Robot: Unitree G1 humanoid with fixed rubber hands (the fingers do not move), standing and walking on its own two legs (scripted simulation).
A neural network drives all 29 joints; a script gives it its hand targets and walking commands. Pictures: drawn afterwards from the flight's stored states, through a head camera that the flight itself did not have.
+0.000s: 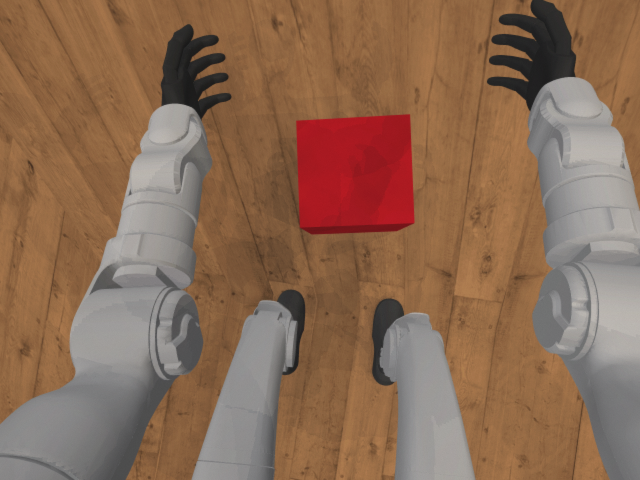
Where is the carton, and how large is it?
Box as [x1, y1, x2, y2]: [296, 114, 414, 233]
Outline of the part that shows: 409,114 296,121 299,217 301,228 310,233 388,231 400,229 414,222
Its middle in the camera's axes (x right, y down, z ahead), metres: +0.07 -0.13 +0.84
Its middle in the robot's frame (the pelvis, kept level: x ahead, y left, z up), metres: +0.50 +0.00 -0.51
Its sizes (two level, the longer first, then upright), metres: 0.210 0.200 0.250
